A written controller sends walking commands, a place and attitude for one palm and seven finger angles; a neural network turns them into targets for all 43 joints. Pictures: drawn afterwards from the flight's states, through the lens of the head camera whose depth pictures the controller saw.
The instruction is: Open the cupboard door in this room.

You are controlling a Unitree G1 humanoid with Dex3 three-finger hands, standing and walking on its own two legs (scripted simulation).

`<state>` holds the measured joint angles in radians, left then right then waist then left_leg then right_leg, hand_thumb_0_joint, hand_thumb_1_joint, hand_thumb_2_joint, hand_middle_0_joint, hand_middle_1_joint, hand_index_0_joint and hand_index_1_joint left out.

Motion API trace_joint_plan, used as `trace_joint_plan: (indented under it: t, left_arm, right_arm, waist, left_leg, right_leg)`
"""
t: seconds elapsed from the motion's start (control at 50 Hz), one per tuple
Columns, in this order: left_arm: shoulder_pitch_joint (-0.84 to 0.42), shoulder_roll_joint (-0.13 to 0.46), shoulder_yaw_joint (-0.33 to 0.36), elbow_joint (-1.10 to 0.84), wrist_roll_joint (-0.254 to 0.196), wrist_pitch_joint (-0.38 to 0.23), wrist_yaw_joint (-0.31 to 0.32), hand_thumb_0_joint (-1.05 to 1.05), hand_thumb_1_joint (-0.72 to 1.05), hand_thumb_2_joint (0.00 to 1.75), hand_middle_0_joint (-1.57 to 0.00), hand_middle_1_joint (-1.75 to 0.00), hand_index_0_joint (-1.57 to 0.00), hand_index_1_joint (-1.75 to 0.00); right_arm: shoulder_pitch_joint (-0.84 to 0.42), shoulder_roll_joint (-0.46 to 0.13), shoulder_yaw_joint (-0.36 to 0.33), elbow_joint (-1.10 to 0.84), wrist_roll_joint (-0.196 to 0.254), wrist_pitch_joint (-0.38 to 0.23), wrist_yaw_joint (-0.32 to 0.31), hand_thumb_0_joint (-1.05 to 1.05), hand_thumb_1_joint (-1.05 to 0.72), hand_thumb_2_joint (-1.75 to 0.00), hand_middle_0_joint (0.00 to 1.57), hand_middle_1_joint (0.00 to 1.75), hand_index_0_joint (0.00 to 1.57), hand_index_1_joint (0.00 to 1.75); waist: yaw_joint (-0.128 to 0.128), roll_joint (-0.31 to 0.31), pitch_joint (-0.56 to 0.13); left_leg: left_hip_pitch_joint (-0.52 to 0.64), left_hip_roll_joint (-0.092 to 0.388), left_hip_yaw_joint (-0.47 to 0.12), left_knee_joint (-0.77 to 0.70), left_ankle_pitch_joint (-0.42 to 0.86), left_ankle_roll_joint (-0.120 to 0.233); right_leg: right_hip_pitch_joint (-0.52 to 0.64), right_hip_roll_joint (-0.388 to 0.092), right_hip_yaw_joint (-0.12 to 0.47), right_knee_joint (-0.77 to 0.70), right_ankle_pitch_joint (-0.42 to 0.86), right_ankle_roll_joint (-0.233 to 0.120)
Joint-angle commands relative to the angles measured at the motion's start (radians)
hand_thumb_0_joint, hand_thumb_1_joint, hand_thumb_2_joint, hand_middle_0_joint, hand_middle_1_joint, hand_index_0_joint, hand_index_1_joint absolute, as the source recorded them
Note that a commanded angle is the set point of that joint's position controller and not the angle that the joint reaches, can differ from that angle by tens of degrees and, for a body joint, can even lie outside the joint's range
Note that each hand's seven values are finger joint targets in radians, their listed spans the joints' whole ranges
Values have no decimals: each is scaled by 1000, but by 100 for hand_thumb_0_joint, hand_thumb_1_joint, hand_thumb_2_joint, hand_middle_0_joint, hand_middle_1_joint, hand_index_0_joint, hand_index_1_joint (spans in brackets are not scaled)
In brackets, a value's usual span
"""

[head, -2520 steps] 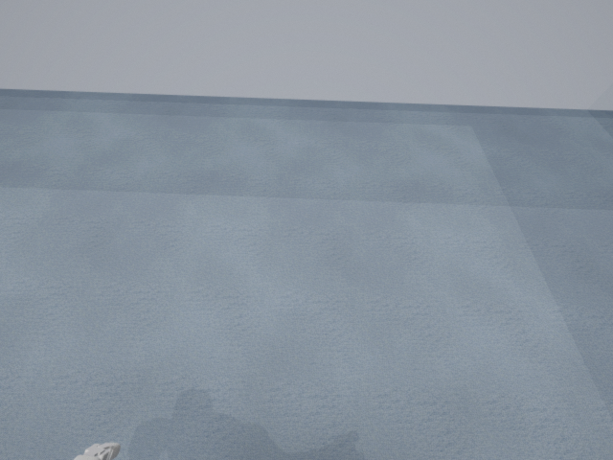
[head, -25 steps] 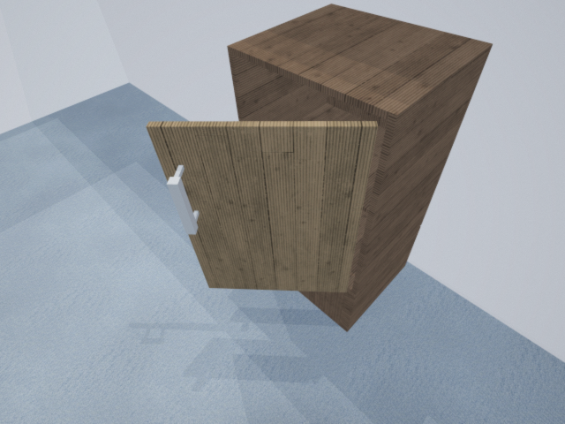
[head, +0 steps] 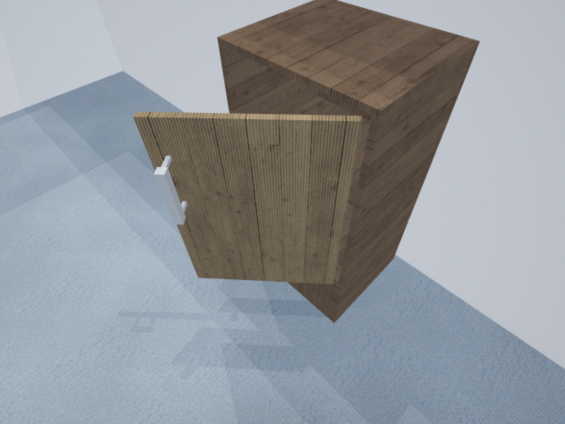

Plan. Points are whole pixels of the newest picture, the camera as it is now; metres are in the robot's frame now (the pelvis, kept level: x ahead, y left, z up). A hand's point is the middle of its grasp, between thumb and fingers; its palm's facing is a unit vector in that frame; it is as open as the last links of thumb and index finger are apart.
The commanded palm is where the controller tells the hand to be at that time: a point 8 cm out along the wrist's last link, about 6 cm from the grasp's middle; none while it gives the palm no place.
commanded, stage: look again from close up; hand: left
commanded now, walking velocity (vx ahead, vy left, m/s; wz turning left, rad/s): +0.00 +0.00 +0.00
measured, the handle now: (173, 191) +0.58 +0.27 -0.05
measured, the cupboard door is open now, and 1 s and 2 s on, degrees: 41 41 41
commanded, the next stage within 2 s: raise the hand with hooked fingers in 0.54 s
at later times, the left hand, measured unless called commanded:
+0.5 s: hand out of the picture +0.01 +0.16 -0.17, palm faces +0.03 -0.98 -0.19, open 7.3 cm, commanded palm none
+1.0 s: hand (176, 370) +0.20 +0.17 -0.04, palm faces -0.06 -1.00 +0.00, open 8.2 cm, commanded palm +0.15 +0.25 -0.06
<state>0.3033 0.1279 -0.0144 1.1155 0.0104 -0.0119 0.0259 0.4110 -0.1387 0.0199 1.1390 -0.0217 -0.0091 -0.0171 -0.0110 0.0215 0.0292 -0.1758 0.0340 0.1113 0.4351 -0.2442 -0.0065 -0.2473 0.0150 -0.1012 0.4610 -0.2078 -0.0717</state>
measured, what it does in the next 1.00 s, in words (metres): lowers itself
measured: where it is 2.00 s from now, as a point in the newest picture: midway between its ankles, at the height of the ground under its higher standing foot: outside the picture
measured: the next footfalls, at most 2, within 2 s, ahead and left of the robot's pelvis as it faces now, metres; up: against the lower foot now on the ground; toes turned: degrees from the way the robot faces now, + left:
none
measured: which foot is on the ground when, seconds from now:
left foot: down 0.00-1.00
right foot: down 0.00-1.00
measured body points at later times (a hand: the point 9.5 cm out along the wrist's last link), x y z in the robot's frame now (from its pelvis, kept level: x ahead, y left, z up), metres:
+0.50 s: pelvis +0.02 +0.00 +0.00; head +0.04 -0.01 +0.45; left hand +0.01 +0.22 -0.15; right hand +0.01 -0.21 -0.17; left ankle -0.01 +0.12 -0.74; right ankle +0.03 -0.07 -0.74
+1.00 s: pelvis +0.00 +0.01 -0.07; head +0.04 +0.02 +0.38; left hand +0.20 +0.22 -0.04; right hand +0.23 -0.26 -0.10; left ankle -0.01 +0.13 -0.74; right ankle +0.03 -0.07 -0.74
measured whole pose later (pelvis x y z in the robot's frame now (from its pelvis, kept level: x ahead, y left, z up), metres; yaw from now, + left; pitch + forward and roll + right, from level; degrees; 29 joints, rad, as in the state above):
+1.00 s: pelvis +0.00 +0.01 -0.07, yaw +0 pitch +12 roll +2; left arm 0.33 0.15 0.11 0.23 -0.23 -0.61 -0.34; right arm 0.13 -0.31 -0.08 0.54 0.01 -0.28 0.01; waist 0.00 -0.05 -0.15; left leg -0.73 0.01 0.07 1.03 -0.51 0.02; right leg -0.80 -0.04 -0.09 1.05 -0.46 -0.06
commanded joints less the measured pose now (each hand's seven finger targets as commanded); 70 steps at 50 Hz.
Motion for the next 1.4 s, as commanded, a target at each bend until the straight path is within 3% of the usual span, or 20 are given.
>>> trace_joint_plan:
  t: [0.0,0.6,0.62,0.64,0.66,0.68,0.7,0.72,0.74,0.76,0.78,0.82,0.86,0.9,0.96,1.02,1.1,1.16,1.3,1.38]
  left_arm:
    - [38,100,15,-21,-6,-25,8,0,90,90,-20,-30,-20,-30]
    - [43,96,17,-6,-1,-26,13,0,90,90,-20,-30,-20,-30]
    - [139,134,28,39,8,-36,53,0,90,90,-20,-30,-20,-30]
    - [-614,294,46,-1460,-220,-255,20,0,88,89,-20,-32,-20,-32]
    - [-251,255,76,-1240,-138,-208,70,0,85,88,-20,-33,-20,-33]
    - [19,70,-16,-1059,-154,-79,98,0,83,87,-21,-34,-21,-34]
    - [14,-38,-87,-1045,-188,-71,73,0,81,86,-21,-36,-21,-36]
    - [-54,15,-54,-1074,-211,-122,53,0,78,85,-21,-37,-21,-37]
    - [-46,67,0,-1063,-208,-178,24,0,76,84,-21,-39,-21,-39]
    - [0,46,18,-979,-206,-234,-9,0,74,83,-21,-40,-21,-40]
    - [90,34,41,-912,-210,-294,-53,0,71,82,-21,-42,-21,-42]
    - [257,17,84,-876,-238,-437,-159,0,67,80,-22,-45,-22,-45]
    - [297,64,156,-883,-262,-587,-280,0,62,78,-22,-48,-22,-48]
    - [262,157,239,-880,-254,-688,-380,0,57,76,-22,-51,-22,-51]
    - [200,159,231,-1026,-284,-627,-408,0,50,73,-23,-55,-23,-55]
    - [50,187,234,-1221,-296,-570,-359,0,43,70,-23,-60,-23,-60]
    - [-64,198,188,-1456,-254,-585,-301,0,34,66,-24,-66,-24,-66]
    - [-75,180,150,-1386,-250,-556,-324,0,27,63,-25,-70,-25,-70]
    - [5,261,273,-1284,-311,-377,-390,0,11,56,-26,-81,-26,-81]
    - [5,260,304,-1263,-329,-364,-348,0,1,52,-26,-87,-26,-87]
  right_arm:
    - [50,-53,-8,-13,7,-20,-10,0,-90,-90,20,30,20,30]
    - [-42,-70,-18,-11,8,-25,-24,0,-90,-90,20,30,20,30]
    - [-161,-119,-36,-74,23,-25,-12,0,-90,-90,20,30,20,30]
    - [-150,-305,-40,-451,62,-179,-58,0,-90,-90,20,30,20,30]
    - [-233,-223,-29,-407,49,-250,-87,0,-90,-90,20,30,20,30]
    - [-225,-186,-44,-418,71,-277,-79,0,-90,-90,20,30,20,30]
    - [-208,-201,-35,-395,78,-289,-81,0,-90,-90,20,30,20,30]
    - [-225,-241,-47,-444,77,-313,-79,0,-90,-90,20,30,20,30]
    - [-198,-265,-67,-461,58,-328,-73,0,-90,-90,20,30,20,30]
    - [-197,-262,-78,-484,43,-337,-65,0,-90,-90,20,30,20,30]
    - [-210,-257,-86,-522,43,-345,-47,0,-90,-90,20,30,20,30]
    - [-246,-243,-99,-592,30,-355,-17,0,-90,-90,20,30,20,30]
    - [-272,-243,-112,-639,29,-346,14,0,-90,-90,20,30,20,30]
    - [-283,-250,-124,-678,32,-323,39,0,-90,-90,20,30,20,30]
    - [-338,-241,-120,-791,48,-276,33,0,-90,-90,20,30,20,30]
    - [-312,-235,-115,-834,52,-243,15,0,-90,-90,20,30,20,30]
    - [-237,-229,-92,-816,36,-233,-13,0,-90,-90,20,30,20,30]
    - [-230,-234,-74,-783,38,-244,-26,0,-90,-90,20,30,20,30]
    - [-258,-235,-59,-784,56,-248,-40,0,-90,-90,20,30,20,30]
    - [-268,-224,-56,-774,52,-251,-42,0,-90,-90,20,30,20,30]
  waist:
    - [7,-21,62]
    - [11,-10,35]
    - [57,-60,54]
    - [-77,110,-430]
    - [10,224,-428]
    - [-4,183,-240]
    - [-25,18,-73]
    - [-51,-135,13]
    - [-63,-231,-34]
    - [-62,-302,-20]
    - [-21,-236,-26]
    - [51,-271,-131]
    - [75,-238,-204]
    - [85,-106,-275]
    - [92,-66,-340]
    - [54,21,-354]
    - [-15,52,-420]
    - [-48,48,-361]
    - [28,30,-471]
    - [32,-33,-412]
  left_leg:
    - [-74,67,-91,-100,-18,32]
    - [23,91,-87,-112,119,30]
    - [-83,100,-25,117,48,1]
    - [148,-33,-80,-25,177,44]
    - [134,-27,-64,-23,282,51]
    - [41,-8,-95,-19,256,29]
    - [-22,-6,-102,5,171,40]
    - [-89,-13,-132,46,86,55]
    - [-127,-23,-124,108,42,59]
    - [-214,-30,-126,167,-7,53]
    - [-284,-44,-119,215,-25,35]
    - [-427,-59,-105,316,-28,13]
    - [-558,-73,-94,418,-21,-3]
    - [-639,-81,-83,517,-5,-5]
    - [-700,-94,-55,575,-56,16]
    - [-687,-70,-85,578,-122,25]
    - [-602,-32,-131,633,-8,43]
    - [-644,-25,-154,636,-77,39]
    - [-635,-38,-173,560,-70,29]
    - [-649,-33,-184,528,-77,24]
  right_leg:
    - [25,-138,189,-153,-90,0]
    - [74,-134,158,-102,200,11]
    - [83,-206,215,-90,619,91]
    - [188,-117,196,-16,418,43]
    - [188,-59,152,23,247,11]
    - [78,-53,111,9,137,21]
    - [-19,-46,72,-10,97,43]
    - [-119,-47,66,-15,16,63]
    - [-188,-47,61,2,-64,72]
    - [-261,-50,57,36,-140,78]
    - [-281,-59,73,88,-171,69]
    - [-272,-59,93,219,-129,56]
    - [-260,-68,124,343,-10,50]
    - [-279,-83,171,443,64,35]
    - [-308,-78,218,453,-57,43]
    - [-421,-46,179,472,-227,38]
    - [-483,-14,127,535,-54,37]
    - [-555,-7,93,528,-145,41]
    - [-449,-8,53,518,-164,42]
    - [-450,-4,35,504,-193,41]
